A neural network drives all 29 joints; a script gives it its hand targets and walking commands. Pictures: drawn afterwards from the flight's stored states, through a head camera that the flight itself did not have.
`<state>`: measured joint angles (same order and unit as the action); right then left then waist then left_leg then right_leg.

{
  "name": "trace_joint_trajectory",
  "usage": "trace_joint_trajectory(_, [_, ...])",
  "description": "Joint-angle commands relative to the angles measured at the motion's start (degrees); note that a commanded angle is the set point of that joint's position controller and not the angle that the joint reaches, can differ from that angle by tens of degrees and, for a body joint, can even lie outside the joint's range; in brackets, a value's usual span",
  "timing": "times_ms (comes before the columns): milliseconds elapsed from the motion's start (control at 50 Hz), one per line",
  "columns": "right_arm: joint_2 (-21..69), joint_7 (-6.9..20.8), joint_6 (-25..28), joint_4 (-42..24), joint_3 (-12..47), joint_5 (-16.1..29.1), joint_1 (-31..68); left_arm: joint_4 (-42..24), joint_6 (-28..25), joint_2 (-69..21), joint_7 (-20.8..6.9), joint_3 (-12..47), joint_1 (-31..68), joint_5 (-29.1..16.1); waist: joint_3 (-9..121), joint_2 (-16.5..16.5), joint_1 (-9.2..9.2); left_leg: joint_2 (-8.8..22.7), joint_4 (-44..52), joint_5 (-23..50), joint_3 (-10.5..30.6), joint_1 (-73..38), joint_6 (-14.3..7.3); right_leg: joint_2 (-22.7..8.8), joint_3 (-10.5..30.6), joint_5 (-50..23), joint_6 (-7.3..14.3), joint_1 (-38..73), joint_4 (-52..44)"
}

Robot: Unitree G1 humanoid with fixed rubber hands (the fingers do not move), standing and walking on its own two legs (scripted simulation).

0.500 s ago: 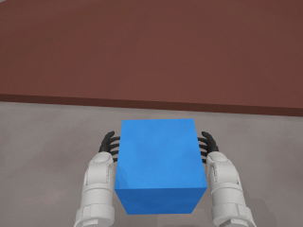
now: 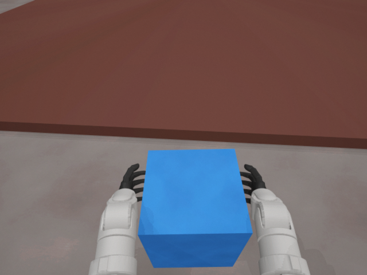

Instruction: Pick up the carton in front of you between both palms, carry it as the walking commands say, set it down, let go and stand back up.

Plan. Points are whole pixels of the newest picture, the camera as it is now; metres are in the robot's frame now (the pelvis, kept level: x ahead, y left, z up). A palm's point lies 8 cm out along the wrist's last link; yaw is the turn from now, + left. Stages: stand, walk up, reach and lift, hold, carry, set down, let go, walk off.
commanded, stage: reach and lift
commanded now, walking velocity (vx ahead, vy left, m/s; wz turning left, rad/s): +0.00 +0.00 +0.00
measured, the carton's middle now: (192, 211) +0.29 +0.00 -0.04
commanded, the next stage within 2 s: hold in 0.04 s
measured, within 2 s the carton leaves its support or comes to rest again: neither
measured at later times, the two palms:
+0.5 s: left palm (125, 195) +0.28 +0.15 +0.06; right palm (260, 194) +0.28 -0.15 +0.05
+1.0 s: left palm (125, 193) +0.28 +0.15 +0.06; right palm (259, 193) +0.28 -0.15 +0.05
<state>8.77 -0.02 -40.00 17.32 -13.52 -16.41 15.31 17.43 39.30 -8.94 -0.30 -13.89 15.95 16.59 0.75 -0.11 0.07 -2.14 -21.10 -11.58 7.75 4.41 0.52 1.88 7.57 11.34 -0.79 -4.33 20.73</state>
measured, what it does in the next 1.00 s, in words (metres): stands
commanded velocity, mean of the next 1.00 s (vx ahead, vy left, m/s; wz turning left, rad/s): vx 0.00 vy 0.00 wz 0.00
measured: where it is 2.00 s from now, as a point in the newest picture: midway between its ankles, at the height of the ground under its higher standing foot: outside the picture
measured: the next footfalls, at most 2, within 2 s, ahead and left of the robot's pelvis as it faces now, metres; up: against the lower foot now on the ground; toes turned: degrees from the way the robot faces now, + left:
right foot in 1.50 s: +0.12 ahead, -0.10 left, +0.00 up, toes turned -8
left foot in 1.80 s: +0.35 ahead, +0.13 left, +0.00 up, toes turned +11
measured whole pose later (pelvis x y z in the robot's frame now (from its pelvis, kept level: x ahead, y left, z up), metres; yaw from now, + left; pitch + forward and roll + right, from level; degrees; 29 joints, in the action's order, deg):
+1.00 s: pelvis +0.00 +0.00 +0.00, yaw +0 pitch -7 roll +0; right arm 8.9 0.3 -44.2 14.3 -12.9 -16.8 15.9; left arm 14.3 43.5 -9.1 -0.8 -13.7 16.5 17.0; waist -0.1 -0.1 -0.1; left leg -2.0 -19.7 -10.8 7.3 1.7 0.5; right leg 1.7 7.2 10.6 -0.7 -1.7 19.5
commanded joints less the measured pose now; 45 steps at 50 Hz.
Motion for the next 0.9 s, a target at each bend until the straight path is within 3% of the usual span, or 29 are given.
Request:
trace_joint_trajectory(0, [52.4, 14.2, 1.8, -2.2, 29.5, 14.4, 27.7, 0.1, -0.7, -54.1, -13.9, 29.4, 24.3, -13.8, 12.0, -0.2, 0.03, -3.5, 2.5, 12.2, -3.7, -3.0, 0.8, 3.9, -4.0, -11.1, -0.3, 2.7, -2.3])
trace_joint_trajectory(120, [52.9, 13.9, -0.4, -7.3, 33.6, 16.8, 27.4, -5.1, 1.5, -54.0, -13.6, 32.9, 23.7, -16.1, 14.5, 0.0, -0.29, -3.5, 3.0, 15.8, -3.4, -5.4, 0.9, 3.9, -3.7, -14.4, -0.7, 4.9, -2.9])
trace_joint_trajectory(240, [51.2, 13.9, -2.4, -4.3, 29.3, 14.5, 27.2, -2.2, 3.4, -51.5, -13.9, 29.1, 24.4, -14.0, 7.0, -0.1, 0.0, -3.3, 4.6, 6.4, -3.8, -2.9, 0.4, 3.5, -4.0, -5.6, -0.1, 2.4, -4.5])
trace_joint_trajectory(480, [52.9, 14.5, -1.8, -2.5, 29.4, 14.6, 32.6, -0.6, 2.7, -53.0, -14.7, 29.0, 29.7, -14.1, 9.3, 0.1, -0.08, -3.1, 3.8, 3.8, -4.2, -2.5, 0.1, 3.2, -4.3, -3.4, -0.1, 2.6, -3.6])
trace_joint_trajectory(880, [52.1, 14.1, -2.1, -4.7, 29.8, 14.9, 29.0, -2.6, 3.1, -52.6, -14.2, 29.4, 26.1, -14.4, 10.7, -0.1, -0.14, -3.3, 3.9, 10.4, -3.9, -4.4, 0.6, 3.5, -4.1, -9.6, -0.3, 4.1, -3.7])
